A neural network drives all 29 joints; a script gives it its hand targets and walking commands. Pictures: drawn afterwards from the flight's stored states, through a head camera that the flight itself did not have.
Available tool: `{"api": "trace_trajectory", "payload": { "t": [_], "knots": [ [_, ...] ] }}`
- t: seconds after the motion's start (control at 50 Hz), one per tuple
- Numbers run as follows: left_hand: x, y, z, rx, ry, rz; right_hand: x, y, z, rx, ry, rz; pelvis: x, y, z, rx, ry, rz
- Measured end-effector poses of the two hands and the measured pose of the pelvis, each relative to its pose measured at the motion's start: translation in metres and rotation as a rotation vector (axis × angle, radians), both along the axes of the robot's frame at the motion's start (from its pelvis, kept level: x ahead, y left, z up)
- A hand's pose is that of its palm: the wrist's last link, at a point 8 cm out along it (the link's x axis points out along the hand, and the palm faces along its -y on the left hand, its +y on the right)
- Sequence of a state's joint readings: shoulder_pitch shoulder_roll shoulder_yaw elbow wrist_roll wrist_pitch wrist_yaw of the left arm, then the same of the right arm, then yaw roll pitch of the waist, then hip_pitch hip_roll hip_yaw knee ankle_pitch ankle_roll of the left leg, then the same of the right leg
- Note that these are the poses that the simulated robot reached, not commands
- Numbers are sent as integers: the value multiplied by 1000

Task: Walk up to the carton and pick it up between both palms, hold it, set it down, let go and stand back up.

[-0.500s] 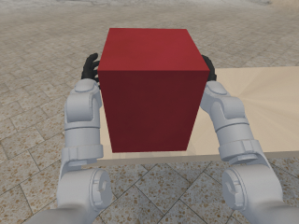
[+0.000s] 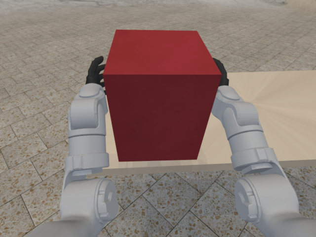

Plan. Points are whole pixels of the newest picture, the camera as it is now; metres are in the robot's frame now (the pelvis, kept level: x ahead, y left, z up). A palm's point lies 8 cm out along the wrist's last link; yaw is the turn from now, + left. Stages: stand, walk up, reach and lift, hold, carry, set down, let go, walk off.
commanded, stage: hold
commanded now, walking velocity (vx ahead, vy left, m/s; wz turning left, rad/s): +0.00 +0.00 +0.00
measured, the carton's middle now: (157, 96) +0.38 +0.00 +0.22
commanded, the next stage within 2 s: none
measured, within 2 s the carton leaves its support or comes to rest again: neither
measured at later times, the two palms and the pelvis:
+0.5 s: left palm (95, 89) +0.37 +0.15 +0.25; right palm (218, 90) +0.37 -0.14 +0.24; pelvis +0.00 +0.00 +0.00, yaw +0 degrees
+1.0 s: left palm (95, 89) +0.37 +0.15 +0.25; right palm (218, 90) +0.37 -0.14 +0.24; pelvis +0.00 +0.00 +0.00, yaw +0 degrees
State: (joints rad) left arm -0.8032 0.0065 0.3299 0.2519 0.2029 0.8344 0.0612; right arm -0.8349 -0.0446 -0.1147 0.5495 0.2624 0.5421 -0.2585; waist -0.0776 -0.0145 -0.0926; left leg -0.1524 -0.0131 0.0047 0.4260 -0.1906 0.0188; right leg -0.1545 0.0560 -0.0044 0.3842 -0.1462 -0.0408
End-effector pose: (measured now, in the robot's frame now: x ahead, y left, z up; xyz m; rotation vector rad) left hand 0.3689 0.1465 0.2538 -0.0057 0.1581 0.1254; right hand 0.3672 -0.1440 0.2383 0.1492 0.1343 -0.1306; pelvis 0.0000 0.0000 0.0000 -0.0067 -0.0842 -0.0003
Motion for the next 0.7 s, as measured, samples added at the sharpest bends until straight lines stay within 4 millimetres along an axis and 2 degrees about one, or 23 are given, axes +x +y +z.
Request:
{"api": "trace_trajectory", "payload": {
  "t": [0.7],
  "knots": [
    [-1, 0, 0, 0, -1, 0, -1, 0, 0, 0, 1, 1, -1, 0, 0, 0, -1, 0]
  ]
}}
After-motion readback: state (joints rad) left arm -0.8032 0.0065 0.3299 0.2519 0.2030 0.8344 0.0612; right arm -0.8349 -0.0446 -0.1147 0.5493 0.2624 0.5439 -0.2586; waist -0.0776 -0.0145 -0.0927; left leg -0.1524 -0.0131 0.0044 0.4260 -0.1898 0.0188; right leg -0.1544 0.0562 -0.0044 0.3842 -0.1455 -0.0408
